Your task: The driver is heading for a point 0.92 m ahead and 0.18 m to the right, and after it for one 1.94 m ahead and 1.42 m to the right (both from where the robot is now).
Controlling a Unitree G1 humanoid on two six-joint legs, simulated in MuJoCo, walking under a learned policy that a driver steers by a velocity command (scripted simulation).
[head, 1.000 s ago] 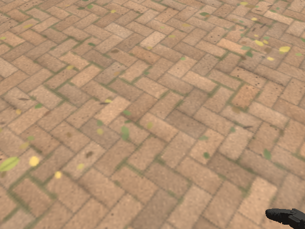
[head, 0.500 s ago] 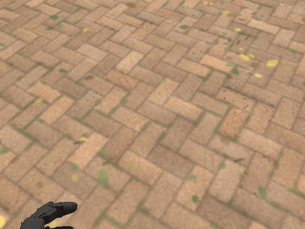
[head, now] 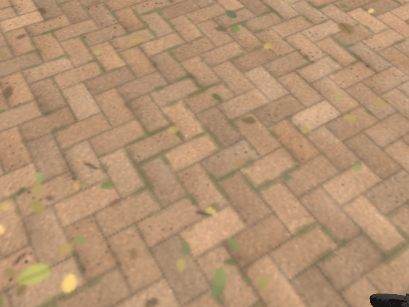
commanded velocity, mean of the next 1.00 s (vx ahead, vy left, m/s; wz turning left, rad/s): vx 0.50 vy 0.00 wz -0.28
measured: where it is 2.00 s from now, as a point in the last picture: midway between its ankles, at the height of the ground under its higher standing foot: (311, 149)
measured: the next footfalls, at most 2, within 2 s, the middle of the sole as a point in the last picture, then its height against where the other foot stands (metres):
right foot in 0.48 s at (266, 302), level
left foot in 0.96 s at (225, 209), level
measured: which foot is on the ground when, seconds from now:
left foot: down 0.00-0.48, up 0.50-0.94, down 0.96-1.00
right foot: up 0.00-0.46, down 0.48-0.96, up 0.98-1.00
